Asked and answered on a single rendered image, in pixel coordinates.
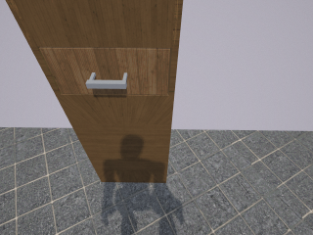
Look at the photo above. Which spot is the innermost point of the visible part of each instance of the drawer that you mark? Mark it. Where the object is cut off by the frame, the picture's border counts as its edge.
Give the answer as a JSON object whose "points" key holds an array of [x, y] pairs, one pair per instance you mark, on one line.
{"points": [[147, 68]]}

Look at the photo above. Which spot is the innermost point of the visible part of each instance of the cabinet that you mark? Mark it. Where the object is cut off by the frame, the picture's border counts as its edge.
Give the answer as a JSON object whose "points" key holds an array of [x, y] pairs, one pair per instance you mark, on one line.
{"points": [[125, 136]]}

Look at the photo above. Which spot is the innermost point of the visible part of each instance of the handle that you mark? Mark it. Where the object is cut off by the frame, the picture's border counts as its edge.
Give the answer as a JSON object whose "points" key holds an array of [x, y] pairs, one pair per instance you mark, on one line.
{"points": [[93, 83]]}

